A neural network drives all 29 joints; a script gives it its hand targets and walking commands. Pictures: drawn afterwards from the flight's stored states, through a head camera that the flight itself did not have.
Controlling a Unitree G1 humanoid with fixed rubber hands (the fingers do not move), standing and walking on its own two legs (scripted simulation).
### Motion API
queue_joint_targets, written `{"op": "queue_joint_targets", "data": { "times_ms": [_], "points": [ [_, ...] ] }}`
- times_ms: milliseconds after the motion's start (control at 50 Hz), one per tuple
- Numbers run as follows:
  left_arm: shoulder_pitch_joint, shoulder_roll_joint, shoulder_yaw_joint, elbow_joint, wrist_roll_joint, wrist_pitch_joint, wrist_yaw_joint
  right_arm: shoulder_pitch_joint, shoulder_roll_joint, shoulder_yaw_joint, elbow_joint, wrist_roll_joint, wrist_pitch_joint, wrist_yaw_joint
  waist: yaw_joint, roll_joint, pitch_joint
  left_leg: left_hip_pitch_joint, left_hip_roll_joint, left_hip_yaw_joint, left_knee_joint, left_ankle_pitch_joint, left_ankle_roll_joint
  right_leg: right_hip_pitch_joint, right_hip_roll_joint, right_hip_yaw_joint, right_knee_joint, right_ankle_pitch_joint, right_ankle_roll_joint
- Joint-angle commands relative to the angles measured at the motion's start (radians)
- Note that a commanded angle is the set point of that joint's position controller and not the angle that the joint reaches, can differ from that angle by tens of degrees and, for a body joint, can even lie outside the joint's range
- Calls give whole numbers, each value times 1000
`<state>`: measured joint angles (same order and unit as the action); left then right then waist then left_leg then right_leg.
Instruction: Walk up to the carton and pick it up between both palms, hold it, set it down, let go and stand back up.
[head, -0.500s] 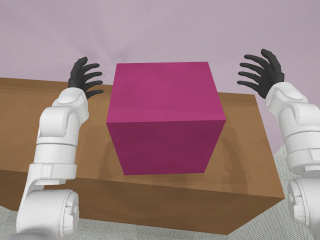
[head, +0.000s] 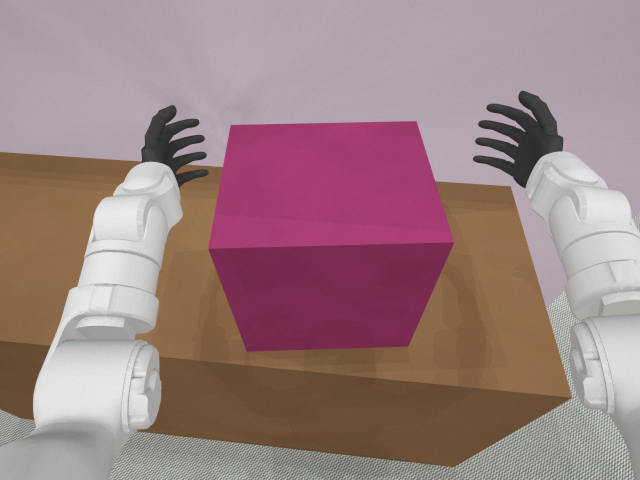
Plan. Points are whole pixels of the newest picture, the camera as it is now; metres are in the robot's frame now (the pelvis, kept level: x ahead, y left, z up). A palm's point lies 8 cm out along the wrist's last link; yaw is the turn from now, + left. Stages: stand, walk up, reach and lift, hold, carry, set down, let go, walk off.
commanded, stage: reach and lift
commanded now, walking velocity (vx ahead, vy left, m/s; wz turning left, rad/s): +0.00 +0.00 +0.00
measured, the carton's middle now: (326, 243) +0.44 +0.01 +0.01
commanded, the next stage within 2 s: none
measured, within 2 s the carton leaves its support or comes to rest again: neither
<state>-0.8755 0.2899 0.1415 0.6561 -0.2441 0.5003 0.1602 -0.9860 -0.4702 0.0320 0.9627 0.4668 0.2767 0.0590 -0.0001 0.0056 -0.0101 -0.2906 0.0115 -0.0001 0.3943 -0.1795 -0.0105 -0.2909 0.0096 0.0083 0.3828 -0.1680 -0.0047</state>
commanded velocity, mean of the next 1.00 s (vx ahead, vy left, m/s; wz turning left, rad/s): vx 0.00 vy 0.00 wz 0.00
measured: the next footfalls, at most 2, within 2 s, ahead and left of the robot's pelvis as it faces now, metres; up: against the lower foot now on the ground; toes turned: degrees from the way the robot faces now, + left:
none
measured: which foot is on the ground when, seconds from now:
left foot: down 0.00-1.00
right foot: down 0.00-1.00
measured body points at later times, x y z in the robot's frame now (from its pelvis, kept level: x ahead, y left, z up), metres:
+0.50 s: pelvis +0.01 -0.01 -0.01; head +0.10 -0.01 +0.43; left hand +0.45 +0.22 +0.04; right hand +0.47 -0.25 +0.07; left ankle +0.01 +0.12 -0.74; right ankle +0.01 -0.12 -0.74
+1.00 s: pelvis +0.00 -0.01 -0.01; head +0.09 -0.01 +0.43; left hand +0.45 +0.19 +0.04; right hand +0.46 -0.20 +0.06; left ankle +0.01 +0.12 -0.74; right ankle +0.01 -0.12 -0.74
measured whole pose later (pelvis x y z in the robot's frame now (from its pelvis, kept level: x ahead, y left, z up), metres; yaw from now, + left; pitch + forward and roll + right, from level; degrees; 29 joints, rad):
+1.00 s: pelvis +0.00 -0.01 -0.01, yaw +0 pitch +20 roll +0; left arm -0.78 0.23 0.06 1.04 -0.24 -0.18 0.09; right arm -0.87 -0.35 0.18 1.10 0.39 -0.15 0.07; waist 0.01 0.01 -0.19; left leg -0.64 0.02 0.00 0.46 -0.18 -0.02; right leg -0.64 0.02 0.01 0.46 -0.17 0.00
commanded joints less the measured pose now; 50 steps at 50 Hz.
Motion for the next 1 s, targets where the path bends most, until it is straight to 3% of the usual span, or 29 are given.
{"op": "queue_joint_targets", "data": {
  "times_ms": [0,160,340,420,660,860,980],
  "points": [
    [-468,221,-26,-91,7,-128,-18,-428,-196,27,-175,-19,-102,15,155,-1,-731,152,-3,34,37,465,-69,139,84,-25,-20,407,3],
    [-412,163,-39,-25,16,-323,-41,-369,-146,58,-164,-34,-249,25,171,20,-818,162,2,45,81,553,-85,66,87,-36,-5,409,6],
    [-384,118,-83,165,-22,-587,-56,-325,-95,134,-74,12,-414,31,177,19,-982,108,9,54,166,620,-96,-20,81,-34,56,483,18],
    [-394,111,-96,184,-35,-669,-64,-323,-83,159,-64,37,-466,30,176,36,-1065,103,12,52,195,671,-102,-39,78,-35,84,545,24],
    [-378,92,-80,183,-25,-703,-76,-334,-68,142,-102,13,-482,11,169,25,-1113,56,3,46,186,643,-88,-41,72,-26,99,600,34],
    [-450,-39,-100,267,8,-740,-82,-395,62,100,-52,-55,-476,16,156,19,-1020,20,9,40,155,504,-69,-103,60,-27,82,446,32],
    [-481,-51,-61,272,52,-766,-57,-405,93,38,-42,-114,-495,-7,147,35,-1021,2,8,41,155,468,-71,-91,60,-25,82,408,34]
  ]
}}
